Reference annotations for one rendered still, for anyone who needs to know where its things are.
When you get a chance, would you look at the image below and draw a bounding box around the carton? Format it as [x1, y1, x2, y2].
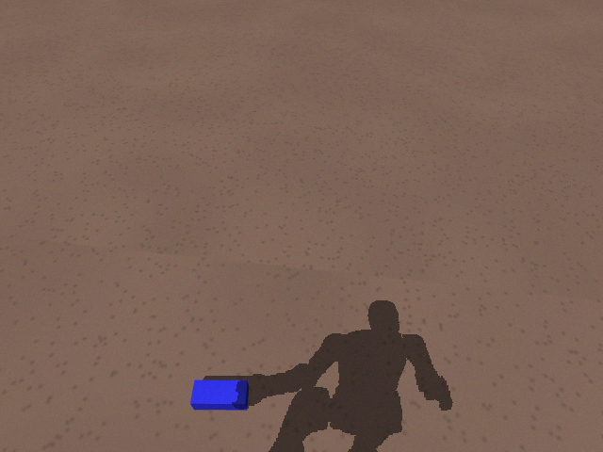
[190, 380, 249, 410]

